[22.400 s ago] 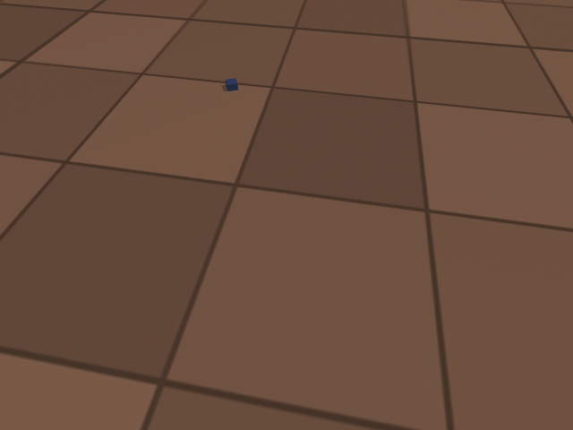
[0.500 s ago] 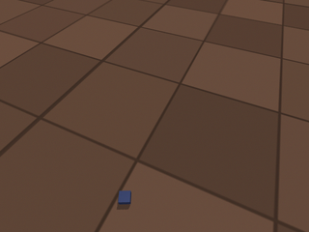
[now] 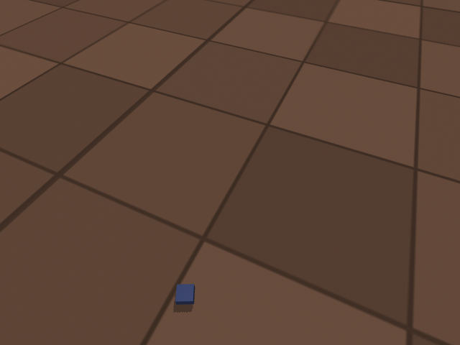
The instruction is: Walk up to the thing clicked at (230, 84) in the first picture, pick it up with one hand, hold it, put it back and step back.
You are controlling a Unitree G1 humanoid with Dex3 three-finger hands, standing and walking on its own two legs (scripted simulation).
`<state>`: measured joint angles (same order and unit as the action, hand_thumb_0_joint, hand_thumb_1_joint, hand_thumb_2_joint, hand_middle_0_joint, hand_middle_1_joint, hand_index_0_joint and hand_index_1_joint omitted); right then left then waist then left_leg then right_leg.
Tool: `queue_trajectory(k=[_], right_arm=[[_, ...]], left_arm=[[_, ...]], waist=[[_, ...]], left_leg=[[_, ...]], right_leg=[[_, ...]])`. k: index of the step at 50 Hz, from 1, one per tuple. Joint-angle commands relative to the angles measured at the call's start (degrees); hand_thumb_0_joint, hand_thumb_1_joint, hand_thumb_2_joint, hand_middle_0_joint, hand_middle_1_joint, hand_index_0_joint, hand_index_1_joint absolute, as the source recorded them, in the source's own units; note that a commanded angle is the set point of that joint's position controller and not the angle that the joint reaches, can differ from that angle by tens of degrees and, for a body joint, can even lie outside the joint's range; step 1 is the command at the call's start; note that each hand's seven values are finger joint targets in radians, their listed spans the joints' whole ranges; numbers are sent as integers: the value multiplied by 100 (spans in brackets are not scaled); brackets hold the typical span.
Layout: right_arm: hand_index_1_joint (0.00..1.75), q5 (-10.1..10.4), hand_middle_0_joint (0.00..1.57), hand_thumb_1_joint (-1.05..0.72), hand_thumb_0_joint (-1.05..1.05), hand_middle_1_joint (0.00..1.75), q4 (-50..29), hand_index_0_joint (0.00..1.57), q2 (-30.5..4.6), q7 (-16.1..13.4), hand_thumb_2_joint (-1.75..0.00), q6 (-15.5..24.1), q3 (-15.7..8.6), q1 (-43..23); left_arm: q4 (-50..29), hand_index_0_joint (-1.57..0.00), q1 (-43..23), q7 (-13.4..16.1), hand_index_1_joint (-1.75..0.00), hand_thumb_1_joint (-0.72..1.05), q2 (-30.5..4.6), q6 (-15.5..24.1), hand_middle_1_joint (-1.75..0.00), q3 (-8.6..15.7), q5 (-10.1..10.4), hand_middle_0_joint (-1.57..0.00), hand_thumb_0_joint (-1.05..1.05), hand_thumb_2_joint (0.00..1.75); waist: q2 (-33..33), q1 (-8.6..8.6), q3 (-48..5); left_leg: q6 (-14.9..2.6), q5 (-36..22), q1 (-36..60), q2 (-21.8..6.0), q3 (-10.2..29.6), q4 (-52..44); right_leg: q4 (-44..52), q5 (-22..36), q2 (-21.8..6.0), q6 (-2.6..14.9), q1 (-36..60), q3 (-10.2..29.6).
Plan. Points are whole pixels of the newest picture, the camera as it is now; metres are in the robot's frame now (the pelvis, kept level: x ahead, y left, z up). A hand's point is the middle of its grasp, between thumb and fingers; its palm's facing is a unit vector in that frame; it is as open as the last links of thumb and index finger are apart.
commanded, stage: stand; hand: left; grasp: from above
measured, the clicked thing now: (185, 294) +0.41 +0.21 -0.76
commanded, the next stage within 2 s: rise first in 0.38 s
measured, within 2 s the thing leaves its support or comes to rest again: neither
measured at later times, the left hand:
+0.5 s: hand out of the picture +0.06 +0.25 -0.16, palm faces -0.04 -0.94 -0.34, open 7.4 cm
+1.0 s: hand out of the picture +0.13 +0.26 -0.21, palm faces -0.09 -0.91 -0.41, open 12.9 cm
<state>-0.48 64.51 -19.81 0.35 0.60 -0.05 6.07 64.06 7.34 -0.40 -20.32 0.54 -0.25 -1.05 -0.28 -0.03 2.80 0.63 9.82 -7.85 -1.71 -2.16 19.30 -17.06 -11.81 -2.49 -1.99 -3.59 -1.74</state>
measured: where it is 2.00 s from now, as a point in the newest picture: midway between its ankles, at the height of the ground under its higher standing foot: outside the picture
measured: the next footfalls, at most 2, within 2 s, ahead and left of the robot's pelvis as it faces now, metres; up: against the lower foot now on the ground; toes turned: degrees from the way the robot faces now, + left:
none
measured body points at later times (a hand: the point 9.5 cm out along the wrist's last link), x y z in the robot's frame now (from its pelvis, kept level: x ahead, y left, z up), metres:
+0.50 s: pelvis +0.00 +0.00 +0.00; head +0.01 +0.00 +0.45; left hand +0.07 +0.30 -0.13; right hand +0.08 -0.30 -0.13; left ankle +0.01 +0.12 -0.75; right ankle -0.03 -0.14 -0.75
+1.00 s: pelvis -0.02 +0.00 -0.06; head +0.06 +0.01 +0.39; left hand +0.13 +0.30 -0.18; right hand +0.10 -0.27 -0.16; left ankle +0.01 +0.12 -0.75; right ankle -0.03 -0.14 -0.75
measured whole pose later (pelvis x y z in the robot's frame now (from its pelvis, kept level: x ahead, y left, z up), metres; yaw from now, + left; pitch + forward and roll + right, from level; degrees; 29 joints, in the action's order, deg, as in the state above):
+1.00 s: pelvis -0.02 +0.00 -0.06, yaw +0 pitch +12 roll -1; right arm 0.8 37.4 -14.0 -0.7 5.0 -2.5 14.6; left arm 46.5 4.6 -0.5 -18.6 -6.6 9.7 -11.3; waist -0.2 -1.8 -3.8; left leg 0.6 22.8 -41.3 -3.2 -1.1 51.7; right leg -50.4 -25.5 -1.9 -1.7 -37.3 -1.2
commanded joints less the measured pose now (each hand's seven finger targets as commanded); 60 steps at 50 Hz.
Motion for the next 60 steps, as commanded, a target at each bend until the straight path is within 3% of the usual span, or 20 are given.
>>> queue_trajectory(k=[1, 10, 15, 23, 24, 25, 26, 27, 28, 30, 33, 38, 39, 41, 44, 48, 51, 52, 54, 60], right_arm=[[30, 0, 20, -90, 0, 30, -334, 20, -1259, -63, -90, 108, -233, -236], [30, 5, 20, -90, 0, 30, -347, 20, -1261, -68, -90, 123, -236, -188], [30, 0, 20, -90, 0, 30, -337, 20, -1266, -66, -90, 112, -225, -170], [30, 1, 20, -90, 0, 30, -351, 20, -1243, -69, -90, 107, -238, -188], [30, -8, 20, -93, 0, 30, -356, 20, -1285, -70, -92, 111, -249, -241], [30, 391, 20, -98, 0, 30, -1965, 20, -350, -185, -92, 384, 8, -48], [30, 400, 20, -92, 0, 30, -1644, 20, -491, -249, -91, 360, -14, 232], [30, 424, 20, -91, 0, 30, -1691, 20, -678, -310, -90, 300, -136, 507], [30, 390, 20, -88, 0, 30, -1742, 20, -684, -317, -89, 250, -206, 595], [30, 266, 20, -89, 0, 30, -2047, 20, -663, -338, -90, 290, -347, 663], [30, 131, 20, -90, 0, 30, -2369, 20, -572, -233, -90, 329, -496, 889], [30, 191, 20, -84, 0, 30, -2990, 20, -459, -167, -88, 375, -506, 663], [30, 200, 20, -86, 0, 30, -3092, 20, -466, -169, -89, 387, -519, 618], [30, 195, 20, -86, 0, 30, -3201, 20, -420, -141, -89, 435, -517, 683], [30, 148, 20, -86, 0, 30, -3255, 20, -373, -138, -89, 555, -546, 840], [30, 114, 20, -86, 0, 30, -3448, 20, -346, -152, -89, 715, -591, 838], [30, 97, 20, -85, 0, 30, -3553, 20, -334, -205, -89, 787, -608, 811], [30, 92, 20, -86, 0, 30, -3581, 20, -306, -206, -89, 811, -611, 819], [30, 88, 20, -86, 0, 30, -3650, 20, -323, -216, -89, 846, -613, 759], [30, 57, 20, -87, 0, 30, -3822, 20, -260, -220, -89, 962, -554, 584]], left_arm=[[-318, -20, -141, 91, -30, 90, -1235, 106, -30, 262, 29, -20, 0, 90], [-334, -20, -114, 88, -30, 90, -1194, 101, -30, 263, 32, -20, 0, 90], [-319, -20, -121, 88, -30, 90, -1187, 94, -30, 265, 33, -20, 0, 90], [-344, -20, -149, 94, -30, 90, -1225, 96, -30, 274, 31, -20, 0, 90], [-349, -18, -109, 90, -38, 82, -1202, 103, -37, 271, 34, -19, 0, 95], [-2359, -21, -2120, 171, -46, 74, -374, 644, -45, 329, 325, -26, 0, 94], [-1937, -20, -2867, 224, -54, 66, -553, 593, -52, 375, 339, -24, 0, 93], [-1091, -20, -1848, 235, -62, 58, -955, 409, -59, 648, 232, -23, 0, 92], [-542, -19, -1494, 171, -66, 50, -1139, 267, -63, 781, 99, -21, 0, 91], [-588, -19, -1847, 41, -77, 37, -1512, 268, -77, 1087, -161, -19, 0, 90], [-400, -19, -627, -115, -86, 13, -1187, 65, -88, 1220, -515, -17, 0, 88], [-1178, -15, -587, -9, -92, -26, -957, -456, -91, 1139, -726, -16, 0, 91], [-1440, -16, -723, 33, -93, -34, -1175, -523, -92, 1266, -793, -18, 0, 92], [-1487, -18, -554, 56, -96, -42, -990, -644, -96, 1210, -854, -18, 0, 90], [-1797, -18, -548, 124, -96, -44, -985, -641, -95, 1314, -948, -19, 0, 89], [-2766, -18, -591, 85, -94, -46, -1008, -534, -92, 1316, -1038, -20, 0, 91], [-2924, -16, -62, 78, -93, -46, -990, -638, -91, 1364, -1148, -19, 0, 93], [-3218, -16, 3, 60, -94, -46, -885, -670, -91, 1262, -1150, -19, 0, 92], [-3417, -17, 119, 57, -93, -47, -993, -766, -90, 1354, -1206, -19, 0, 93], [-3942, -17, 522, 67, -94, -46, -889, -949, -92, 1291, -1349, -19, 0, 90]], waist=[[76, 7, -451], [79, 13, -492], [69, 2, -317], [35, -11, -397], [82, 25, -472], [149, -702, 34], [-8, -547, -126], [-94, -376, -90], [-173, -317, -329], [-195, -150, -983], [368, 130, -1541], [296, 48, -1362], [267, 48, -1486], [61, -30, -1474], [97, -60, -1616], [391, -111, -2016], [335, -125, -2067], [354, -155, -2165], [389, -135, -2162], [469, -131, -2154]], left_leg=[[-155, -1111, 291, -658, 574, -242], [-184, -1304, 379, -646, 534, -203], [-175, -934, 266, -633, 554, -282], [-183, -1024, 326, -655, 566, -248], [-200, -1110, 355, -666, 565, -197], [-109, -118, -361, 118, -109, 95], [-108, 53, -283, 149, -82, 161], [-113, 168, -486, 128, -99, 228], [-130, 94, -658, 189, -102, 478], [-128, -180, -746, 166, -53, 846], [-33, -553, -999, 232, -61, 1277], [-23, -326, -1417, 172, 20, 1424], [-34, -339, -1449, 163, 27, 1551], [-62, -258, -1712, 159, 26, 1850], [-74, -138, -2132, 133, 35, 2350], [-56, -151, -2377, 51, 123, 2875], [-62, -40, -2598, 30, 163, 3088], [-80, -110, -2609, 20, 170, 3179], [-79, 8, -2768, 13, 193, 3295], [-64, 402, -3252, -33, 313, 3609]], right_leg=[[215, 901, -583, 245, -126, 394], [203, 1104, -604, 257, -113, 409], [278, 788, -586, 242, -186, 413], [217, 842, -599, 267, -172, 419], [234, 932, -610, 261, -129, 419], [-274, 530, 248, 216, -1596, 41], [-301, 352, 229, 219, -1329, -34], [-327, 111, 266, 253, -1313, -79], [-466, 94, 254, 264, -1426, -82], [-897, 359, 236, 273, -1412, -63], [-1428, 579, 234, 331, -1492, -47], [-1566, 237, 333, 324, -1886, -122], [-1662, 221, 327, 318, -1949, -120], [-1908, 158, 324, 294, -2210, -112], [-2409, 59, 316, 274, -2667, -90], [-3031, 2, 308, 287, -3262, -63], [-3231, -98, 308, 273, -3463, -73], [-3284, -37, 303, 273, -3517, -63], [-3390, -155, 298, 270, -3641, -64], [-3828, -565, 314, 290, -4196, -102]])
